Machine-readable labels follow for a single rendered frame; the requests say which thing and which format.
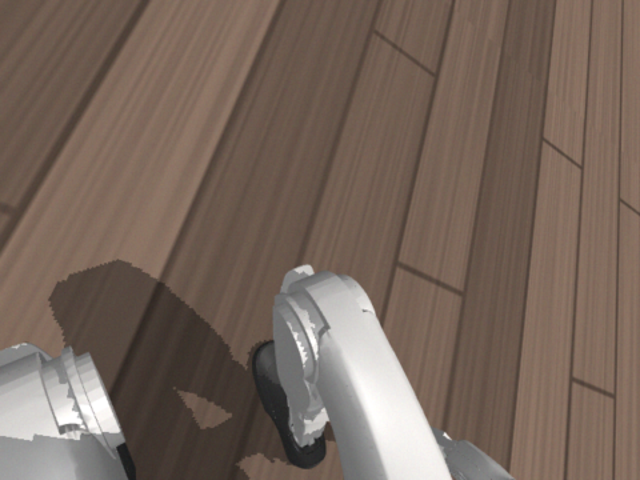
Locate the right robot hand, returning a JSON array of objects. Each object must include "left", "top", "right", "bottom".
[{"left": 430, "top": 426, "right": 515, "bottom": 480}]

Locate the left robot foot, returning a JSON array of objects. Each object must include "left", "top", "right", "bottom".
[{"left": 116, "top": 442, "right": 136, "bottom": 480}]

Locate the right robot foot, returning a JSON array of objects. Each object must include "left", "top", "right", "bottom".
[{"left": 252, "top": 341, "right": 326, "bottom": 469}]

